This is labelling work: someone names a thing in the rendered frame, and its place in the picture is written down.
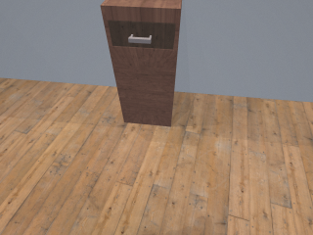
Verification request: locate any drawer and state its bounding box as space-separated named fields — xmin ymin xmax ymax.
xmin=108 ymin=20 xmax=176 ymax=50

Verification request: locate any cabinet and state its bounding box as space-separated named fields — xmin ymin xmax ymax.
xmin=100 ymin=0 xmax=182 ymax=127

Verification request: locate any handle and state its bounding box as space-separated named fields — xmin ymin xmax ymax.
xmin=128 ymin=34 xmax=152 ymax=44

